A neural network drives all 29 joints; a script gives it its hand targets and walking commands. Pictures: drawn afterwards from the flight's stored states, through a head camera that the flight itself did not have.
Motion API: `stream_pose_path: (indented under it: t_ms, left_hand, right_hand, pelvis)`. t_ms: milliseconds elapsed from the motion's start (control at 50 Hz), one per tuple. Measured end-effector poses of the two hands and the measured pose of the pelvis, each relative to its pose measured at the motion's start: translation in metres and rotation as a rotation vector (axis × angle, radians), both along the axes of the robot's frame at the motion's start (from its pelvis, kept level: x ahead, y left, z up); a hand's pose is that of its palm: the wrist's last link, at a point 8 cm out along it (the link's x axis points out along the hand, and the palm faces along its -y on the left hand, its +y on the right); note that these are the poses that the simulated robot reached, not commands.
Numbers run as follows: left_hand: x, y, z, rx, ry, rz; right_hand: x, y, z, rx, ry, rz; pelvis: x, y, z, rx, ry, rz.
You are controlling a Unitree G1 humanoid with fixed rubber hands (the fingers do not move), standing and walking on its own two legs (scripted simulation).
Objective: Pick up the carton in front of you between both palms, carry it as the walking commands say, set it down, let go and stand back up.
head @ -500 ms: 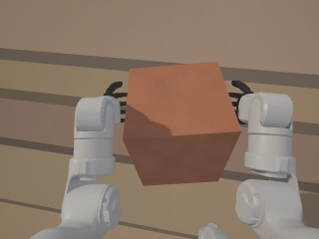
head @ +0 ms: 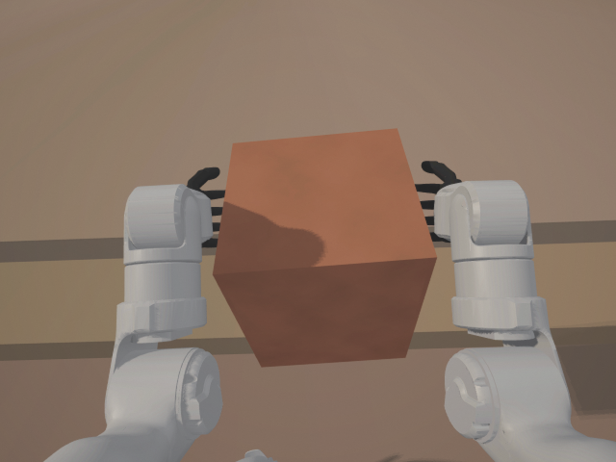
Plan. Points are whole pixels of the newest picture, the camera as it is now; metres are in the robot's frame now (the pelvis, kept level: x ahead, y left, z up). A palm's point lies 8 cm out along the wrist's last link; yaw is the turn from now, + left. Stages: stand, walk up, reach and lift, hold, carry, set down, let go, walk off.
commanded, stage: carry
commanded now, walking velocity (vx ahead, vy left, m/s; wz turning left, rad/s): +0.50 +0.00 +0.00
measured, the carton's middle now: (324, 256) +0.39 -0.03 +0.09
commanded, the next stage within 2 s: none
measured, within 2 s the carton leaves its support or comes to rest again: neither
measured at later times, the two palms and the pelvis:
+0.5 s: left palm (224, 47) +0.65 +0.09 +0.27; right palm (418, 21) +0.67 -0.21 +0.28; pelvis +0.28 -0.08 +0.10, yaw -1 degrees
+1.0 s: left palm out of the picture +0.92 +0.10 +0.39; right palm out of the picture +0.93 -0.20 +0.38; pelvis +0.55 -0.04 +0.19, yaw -1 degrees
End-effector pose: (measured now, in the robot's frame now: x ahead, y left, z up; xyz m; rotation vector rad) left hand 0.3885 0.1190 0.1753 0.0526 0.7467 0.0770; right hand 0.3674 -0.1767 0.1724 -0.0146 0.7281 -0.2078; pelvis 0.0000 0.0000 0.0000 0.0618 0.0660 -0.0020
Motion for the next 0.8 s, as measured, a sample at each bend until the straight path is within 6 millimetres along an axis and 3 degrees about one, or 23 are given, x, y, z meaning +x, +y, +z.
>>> stream_pose_path:
  t_ms: [80,180,280,380,460,500,580,680,800]
  left_hand:
    - [0.040,-0.012,-0.004,-0.028,0.071,-0.034]
    - [0.087,-0.017,0.028,-0.038,0.021,-0.033]
    - [0.143,-0.020,0.070,-0.062,-0.081,-0.014]
    - [0.202,-0.029,0.093,-0.047,-0.070,0.013]
    - [0.247,-0.032,0.097,0.003,-0.029,0.077]
    - [0.261,-0.031,0.096,0.038,0.004,0.115]
    - [0.279,-0.032,0.099,0.082,0.089,0.170]
    - [0.326,-0.038,0.138,0.056,0.045,0.195]
    - [0.397,-0.046,0.191,0.055,-0.045,0.167]
  right_hand:
    - [0.022,-0.010,0.000,-0.011,0.060,-0.056]
    - [0.069,-0.016,0.033,0.021,0.005,-0.086]
    - [0.131,-0.020,0.080,0.006,-0.098,-0.071]
    - [0.202,-0.028,0.108,-0.022,-0.084,-0.030]
    - [0.273,-0.032,0.113,-0.011,-0.046,0.050]
    - [0.304,-0.030,0.109,0.009,-0.017,0.094]
    - [0.342,-0.027,0.111,0.043,0.034,0.122]
    - [0.386,-0.034,0.148,0.056,-0.021,0.110]
    - [0.444,-0.044,0.198,0.064,-0.113,0.078]
  pelvis:
    - [0.032,0.004,0.029,-0.002,-0.011,-0.008]
    - [0.076,0.005,0.059,-0.028,-0.005,-0.027]
    - [0.132,-0.010,0.072,-0.040,0.008,-0.021]
    - [0.203,-0.037,0.086,-0.078,0.016,-0.014]
    - [0.264,-0.068,0.091,-0.099,0.012,-0.008]
    - [0.282,-0.079,0.100,-0.102,0.001,-0.005]
    - [0.312,-0.087,0.129,-0.098,-0.011,0.001]
    - [0.351,-0.095,0.159,-0.080,-0.012,0.016]
    - [0.414,-0.088,0.174,-0.075,0.005,0.009]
